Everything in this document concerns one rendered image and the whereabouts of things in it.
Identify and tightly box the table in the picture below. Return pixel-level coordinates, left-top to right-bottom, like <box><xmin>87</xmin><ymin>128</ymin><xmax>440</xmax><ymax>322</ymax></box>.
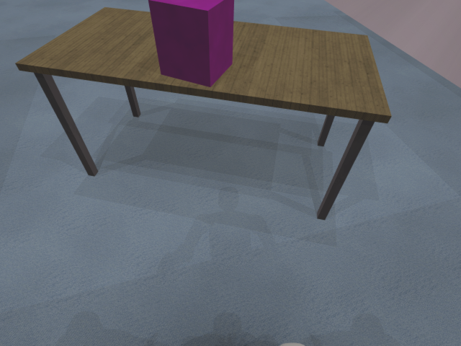
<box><xmin>15</xmin><ymin>7</ymin><xmax>392</xmax><ymax>220</ymax></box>

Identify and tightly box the carton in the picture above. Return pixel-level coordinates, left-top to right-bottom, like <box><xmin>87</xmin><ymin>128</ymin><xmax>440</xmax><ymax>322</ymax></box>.
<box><xmin>148</xmin><ymin>0</ymin><xmax>234</xmax><ymax>87</ymax></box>

